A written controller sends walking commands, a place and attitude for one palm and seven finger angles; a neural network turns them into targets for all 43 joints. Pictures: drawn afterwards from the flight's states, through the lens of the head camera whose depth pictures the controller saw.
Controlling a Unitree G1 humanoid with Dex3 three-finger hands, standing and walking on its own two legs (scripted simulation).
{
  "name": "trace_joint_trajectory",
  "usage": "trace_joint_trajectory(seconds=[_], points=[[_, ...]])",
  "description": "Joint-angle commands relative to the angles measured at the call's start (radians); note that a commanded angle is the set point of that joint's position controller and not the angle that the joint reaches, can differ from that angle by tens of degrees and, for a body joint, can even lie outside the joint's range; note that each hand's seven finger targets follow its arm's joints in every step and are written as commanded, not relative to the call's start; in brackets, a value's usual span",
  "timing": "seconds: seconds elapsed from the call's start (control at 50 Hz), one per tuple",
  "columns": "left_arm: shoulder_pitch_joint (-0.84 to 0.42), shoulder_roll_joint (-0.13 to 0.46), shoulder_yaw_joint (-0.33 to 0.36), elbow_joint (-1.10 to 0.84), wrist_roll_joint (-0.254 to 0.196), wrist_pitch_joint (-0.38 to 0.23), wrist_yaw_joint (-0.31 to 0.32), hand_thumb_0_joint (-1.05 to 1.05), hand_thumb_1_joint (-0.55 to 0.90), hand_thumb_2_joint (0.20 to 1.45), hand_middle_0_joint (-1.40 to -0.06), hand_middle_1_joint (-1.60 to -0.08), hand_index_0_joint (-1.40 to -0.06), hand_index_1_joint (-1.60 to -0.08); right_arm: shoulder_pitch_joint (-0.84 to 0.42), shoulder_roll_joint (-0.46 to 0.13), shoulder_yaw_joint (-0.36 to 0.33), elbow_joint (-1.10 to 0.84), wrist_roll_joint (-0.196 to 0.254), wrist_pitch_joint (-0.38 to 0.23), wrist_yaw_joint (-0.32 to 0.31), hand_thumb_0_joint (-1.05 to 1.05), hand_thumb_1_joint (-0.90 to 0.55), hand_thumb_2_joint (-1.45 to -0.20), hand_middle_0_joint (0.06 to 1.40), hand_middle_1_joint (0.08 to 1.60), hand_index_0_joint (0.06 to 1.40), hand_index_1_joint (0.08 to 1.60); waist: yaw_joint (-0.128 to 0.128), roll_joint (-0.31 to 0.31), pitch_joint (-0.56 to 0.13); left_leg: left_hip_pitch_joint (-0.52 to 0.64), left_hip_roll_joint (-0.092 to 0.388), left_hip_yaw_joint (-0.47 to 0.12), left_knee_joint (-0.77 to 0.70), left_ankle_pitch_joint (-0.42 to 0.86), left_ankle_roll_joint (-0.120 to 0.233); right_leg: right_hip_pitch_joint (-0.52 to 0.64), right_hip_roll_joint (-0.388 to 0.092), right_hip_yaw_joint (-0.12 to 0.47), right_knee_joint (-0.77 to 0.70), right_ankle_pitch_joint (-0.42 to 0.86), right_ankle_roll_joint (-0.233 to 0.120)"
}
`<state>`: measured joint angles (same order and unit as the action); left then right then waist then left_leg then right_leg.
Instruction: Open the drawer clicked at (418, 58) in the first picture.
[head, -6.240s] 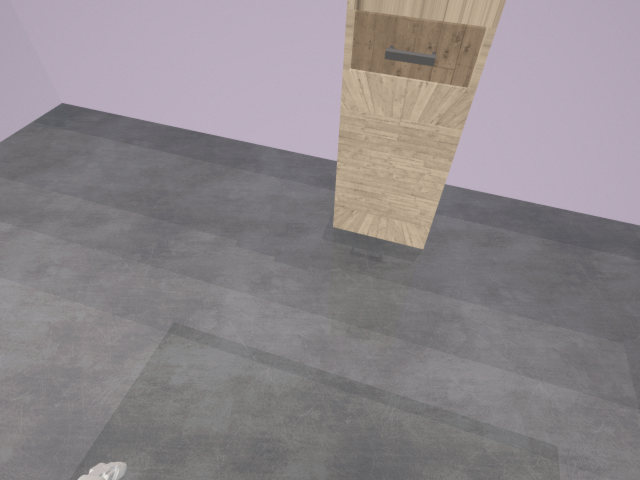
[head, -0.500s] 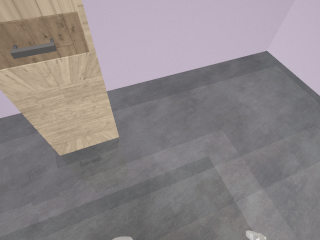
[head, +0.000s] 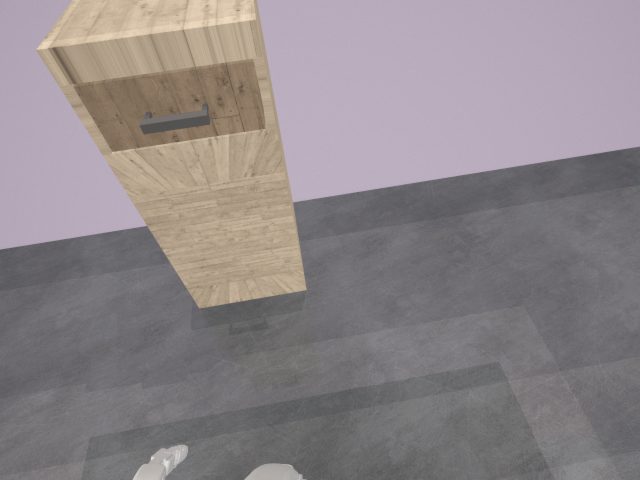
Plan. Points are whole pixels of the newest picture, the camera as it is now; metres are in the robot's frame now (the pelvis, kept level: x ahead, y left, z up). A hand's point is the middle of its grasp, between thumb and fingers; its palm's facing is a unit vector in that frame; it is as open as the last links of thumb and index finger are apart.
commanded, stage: turn to face it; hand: left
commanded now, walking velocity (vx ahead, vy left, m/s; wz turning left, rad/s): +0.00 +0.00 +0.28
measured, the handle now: (176, 116) +0.78 +0.33 +0.03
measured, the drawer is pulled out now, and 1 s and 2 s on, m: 0.00 0.00 0.00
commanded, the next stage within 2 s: take the last steps up to it in 0.12 s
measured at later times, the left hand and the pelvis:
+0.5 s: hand out of the picture -0.03 +0.26 -0.17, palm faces +0.18 -0.97 -0.18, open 7.4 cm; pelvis +0.01 +0.06 +0.01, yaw +8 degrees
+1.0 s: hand (208, 394) +0.27 +0.21 -0.16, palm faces +0.11 -0.98 -0.18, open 7.4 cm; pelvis +0.16 +0.03 -0.01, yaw +8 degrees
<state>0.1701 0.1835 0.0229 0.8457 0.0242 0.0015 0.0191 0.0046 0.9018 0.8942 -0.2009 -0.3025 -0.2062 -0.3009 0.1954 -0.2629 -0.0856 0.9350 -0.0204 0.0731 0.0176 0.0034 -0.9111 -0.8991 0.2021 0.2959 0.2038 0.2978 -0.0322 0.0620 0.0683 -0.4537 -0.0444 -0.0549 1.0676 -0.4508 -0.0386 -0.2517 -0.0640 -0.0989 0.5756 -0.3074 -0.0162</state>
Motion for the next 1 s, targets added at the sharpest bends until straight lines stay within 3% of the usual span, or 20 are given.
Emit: trace_joint_trajectory(seconds=[0.0,0.12,0.2,0.26,0.28,0.3,0.32,0.34,0.36,0.42,0.5,0.74,0.82,0.86,0.88,0.9,0.92,0.94,0.96,0.98], points=[[0.024,0.182,0.051,-0.049,-0.003,-0.019,0.016,0.0,0.9,0.9,-0.2,-0.3,-0.2,-0.3,-0.003,-0.064,-0.014,-0.056,-0.002,-0.015,0.008,0.0,-0.9,-0.9,0.2,0.3,0.2,0.3,0.022,-0.244,-0.048,-0.086,0.062,0.019,0.144,0.079,-0.024,0.075,-0.24,0.132,-0.255,0.351,-0.083],[0.142,0.213,0.058,0.023,0.006,-0.015,0.016,0.0,0.9,0.9,-0.2,-0.3,-0.2,-0.3,-0.09,-0.036,0.01,-0.051,0.006,-0.02,0.002,0.0,-0.9,-0.9,0.2,0.3,0.2,0.3,0.077,-0.246,-0.071,-0.026,0.064,0.084,-0.125,0.004,-0.03,0.173,-0.266,0.104,-0.224,0.507,-0.119],[0.145,0.235,0.069,0.059,0.01,-0.009,0.016,0.0,0.9,0.9,-0.2,-0.3,-0.2,-0.3,-0.08,-0.018,0.023,-0.039,0.015,-0.034,-0.004,0.0,-0.9,-0.9,0.2,0.3,0.2,0.3,0.076,-0.277,-0.099,0.091,0.055,0.125,-0.335,-0.006,-0.01,0.168,-0.279,0.089,-0.176,0.552,-0.123],[0.117,0.207,0.064,0.084,-0.006,-0.001,0.009,0.0,0.9,0.9,-0.2,-0.3,-0.2,-0.3,0.044,-0.031,0.029,0.006,0.006,-0.058,-0.008,0.0,-0.9,-0.9,0.2,0.3,0.2,0.3,0.014,-0.199,-0.123,0.363,0.065,0.145,-0.639,0.2,0.013,0.001,-0.227,0.035,-0.118,0.138,-0.028],[0.124,0.159,0.054,0.075,-0.012,0.007,0.001,0.0,0.9,0.9,-0.2,-0.3,-0.2,-0.3,0.087,-0.108,0.013,0.016,-0.002,-0.069,-0.011,0.0,-0.9,-0.9,0.2,0.3,0.2,0.3,-0.007,0.018,-0.124,0.473,0.204,-0.046,-0.728,0.123,0.068,-0.169,-0.138,-0.031,0.027,-0.103,0.027],[0.11,0.091,0.037,0.042,-0.009,0.007,-0.008,0.0,0.9,0.9,-0.2,-0.3,-0.2,-0.3,0.145,-0.2,-0.005,0.018,-0.012,-0.069,-0.014,0.0,-0.9,-0.9,0.2,0.3,0.2,0.3,-0.032,0.274,-0.082,0.488,0.417,-0.327,-0.843,0.044,0.177,-0.344,-0.02,-0.092,0.244,-0.312,0.07],[0.016,0.117,0.033,0.036,0.006,0.014,-0.003,0.0,0.9,0.9,-0.2,-0.3,-0.2,-0.3,0.177,-0.195,-0.007,0.038,-0.012,-0.071,-0.025,0.0,-0.9,-0.9,0.2,0.3,0.2,0.3,-0.075,0.249,-0.021,0.375,0.44,-0.397,-0.918,-0.099,0.216,-0.359,-0.026,0.007,0.39,-0.313,0.056],[-0.005,0.123,0.037,0.041,0.008,0.013,-0.01,0.0,0.9,0.9,-0.2,-0.3,-0.2,-0.3,0.155,-0.176,0.003,0.039,-0.009,-0.073,-0.033,0.0,-0.9,-0.9,0.2,0.3,0.2,0.3,-0.045,0.206,0.029,0.324,0.419,-0.401,-0.935,-0.178,0.217,-0.4,-0.032,0.052,0.477,-0.251,0.046],[0.022,0.121,0.038,0.071,0.007,0.007,-0.021,0.0,0.9,0.9,-0.2,-0.3,-0.2,-0.3,0.107,-0.128,0.015,0.03,-0.006,-0.08,-0.037,0.0,-0.9,-0.9,0.2,0.3,0.2,0.3,-0.018,0.152,0.066,0.289,0.38,-0.334,-0.941,-0.181,0.212,-0.397,-0.047,0.07,0.518,-0.162,0.043],[0.12,0.094,0.028,0.146,0.007,-0.002,-0.036,0.0,0.9,0.9,-0.2,-0.3,-0.2,-0.3,0.095,-0.066,0.035,0.038,0.004,-0.11,-0.041,0.0,-0.9,-0.9,0.2,0.3,0.2,0.3,0.024,0.071,0.032,0.323,0.275,-0.136,-0.922,0.093,0.175,-0.339,-0.044,0.055,0.516,0.002,0.055],[0.103,0.085,0.026,0.157,0.007,-0.006,-0.033,0.0,0.9,0.9,-0.2,-0.3,-0.2,-0.3,0.191,-0.043,0.032,0.084,0.009,-0.13,-0.049,0.0,-0.9,-0.9,0.2,0.3,0.2,0.3,0.013,0.019,-0.002,0.442,0.294,-0.115,-0.902,0.307,0.204,-0.385,-0.047,0.059,0.479,0.041,0.075],[-0.138,0.034,0.024,0.11,-0.004,-0.018,-0.04,0.0,0.9,0.9,-0.2,-0.3,-0.2,-0.3,0.358,-0.007,0.031,0.193,-0.008,-0.138,-0.06,0.0,-0.9,-0.9,0.2,0.3,0.2,0.3,-0.043,0.053,0.092,0.478,0.328,-0.071,-0.856,0.561,0.205,-0.367,-0.041,0.016,0.195,0.046,0.052],[-0.133,0.024,0.029,0.105,-0.005,-0.032,-0.04,0.0,0.9,0.9,-0.2,-0.3,-0.2,-0.3,0.345,-0.016,0.029,0.203,-0.013,-0.136,-0.06,0.0,-0.9,-0.9,0.2,0.3,0.2,0.3,-0.022,0.064,0.076,0.44,0.311,-0.033,-0.771,0.686,0.186,-0.208,0.01,-0.028,0.047,0.034,0.016],[0.059,0.056,0.04,0.164,-0.004,-0.046,-0.036,0.0,0.9,0.9,-0.2,-0.3,-0.2,-0.3,0.325,-0.02,0.029,0.208,-0.003,-0.136,-0.058,0.0,-0.9,-0.9,0.2,0.3,0.2,0.3,0.07,0.007,-0.028,0.383,0.259,0.031,-0.567,0.808,0.144,0.076,0.055,-0.06,-0.083,0.137,-0.008],[0.201,0.107,0.054,0.206,-0.001,-0.058,-0.028,0.0,0.9,0.9,-0.2,-0.3,-0.2,-0.3,0.318,-0.006,0.03,0.199,0.008,-0.143,-0.051,0.0,-0.9,-0.9,0.2,0.3,0.2,0.3,0.129,-0.03,-0.114,0.23,0.224,0.059,-0.385,0.734,0.11,0.327,-0.026,0.038,-0.092,0.19,-0.047],[0.355,0.209,0.082,0.243,0.004,-0.07,-0.013,0.0,0.9,0.9,-0.2,-0.3,-0.2,-0.3,0.335,0.051,0.037,0.173,0.018,-0.151,-0.044,0.0,-0.9,-0.9,0.2,0.3,0.2,0.3,0.17,-0.265,-0.246,-0.016,0.091,0.151,-0.075,0.271,0.062,0.573,-0.303,0.378,-0.145,0.324,-0.15],[0.39,0.258,0.084,0.252,-0.013,-0.065,-0.011,0.0,0.9,0.9,-0.2,-0.3,-0.2,-0.3,0.309,0.031,0.034,0.149,0.022,-0.143,-0.046,0.0,-0.9,-0.9,0.2,0.3,0.2,0.3,0.16,-0.251,-0.266,-0.092,0.046,0.099,0.169,-0.145,0.062,0.518,-0.427,0.547,-0.246,0.332,-0.243],[0.304,0.227,0.082,0.23,-0.018,-0.058,-0.005,0.0,0.9,0.9,-0.2,-0.3,-0.2,-0.3,0.23,0.038,0.027,0.131,0.019,-0.13,-0.041,0.0,-0.9,-0.9,0.2,0.3,0.2,0.3,0.149,-0.207,-0.184,-0.129,0.098,0.038,0.255,-0.101,0.073,0.375,-0.407,0.546,-0.306,0.14,-0.238],[0.21,0.173,0.069,0.205,-0.015,-0.054,-0.002,0.0,0.9,0.9,-0.2,-0.3,-0.2,-0.3,0.177,0.05,0.022,0.118,0.011,-0.125,-0.036,0.0,-0.9,-0.9,0.2,0.3,0.2,0.3,0.119,-0.131,-0.053,-0.168,0.145,0.03,0.267,-0.012,0.074,0.222,-0.37,0.478,-0.347,-0.007,-0.216],[0.139,0.119,0.054,0.188,-0.012,-0.057,0.001,0.0,0.9,0.9,-0.2,-0.3,-0.2,-0.3,0.173,0.065,0.024,0.115,0.002,-0.116,-0.03,0.0,-0.9,-0.9,0.2,0.3,0.2,0.3,0.075,-0.093,0.005,-0.145,0.173,0.031,0.223,0.064,0.066,0.107,-0.32,0.363,-0.371,-0.021,-0.177]])
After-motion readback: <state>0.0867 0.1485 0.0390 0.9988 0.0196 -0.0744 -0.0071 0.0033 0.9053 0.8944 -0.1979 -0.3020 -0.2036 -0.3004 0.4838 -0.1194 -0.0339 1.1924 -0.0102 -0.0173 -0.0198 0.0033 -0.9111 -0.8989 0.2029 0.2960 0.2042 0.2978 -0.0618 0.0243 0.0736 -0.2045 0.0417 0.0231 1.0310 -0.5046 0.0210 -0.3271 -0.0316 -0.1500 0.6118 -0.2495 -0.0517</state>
